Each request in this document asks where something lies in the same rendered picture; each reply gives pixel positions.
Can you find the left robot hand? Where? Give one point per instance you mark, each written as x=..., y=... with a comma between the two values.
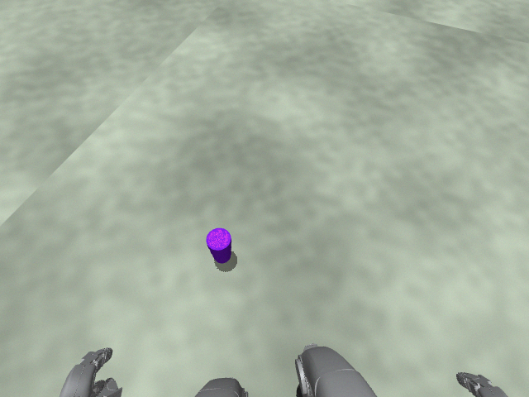
x=80, y=381

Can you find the cup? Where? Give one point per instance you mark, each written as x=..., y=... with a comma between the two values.
x=219, y=244

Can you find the right robot hand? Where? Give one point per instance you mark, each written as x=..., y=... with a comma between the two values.
x=478, y=385

